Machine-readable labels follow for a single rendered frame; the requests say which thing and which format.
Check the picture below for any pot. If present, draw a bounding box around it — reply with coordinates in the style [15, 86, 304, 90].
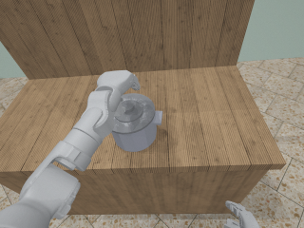
[111, 110, 163, 152]

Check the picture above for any lid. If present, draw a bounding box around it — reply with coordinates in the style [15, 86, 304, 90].
[112, 93, 156, 135]

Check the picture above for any robot left hand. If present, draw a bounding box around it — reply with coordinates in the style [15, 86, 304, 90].
[97, 70, 141, 117]

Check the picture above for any left robot upper arm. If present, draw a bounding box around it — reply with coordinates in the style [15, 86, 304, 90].
[0, 163, 81, 228]

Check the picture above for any table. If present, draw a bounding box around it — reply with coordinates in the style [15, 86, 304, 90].
[0, 0, 287, 215]

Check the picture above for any knob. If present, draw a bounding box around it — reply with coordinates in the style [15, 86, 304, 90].
[122, 100, 135, 114]

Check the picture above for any robot right hand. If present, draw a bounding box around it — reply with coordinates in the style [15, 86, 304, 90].
[224, 200, 260, 228]

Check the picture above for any left robot forearm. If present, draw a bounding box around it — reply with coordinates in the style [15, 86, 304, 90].
[19, 84, 122, 200]

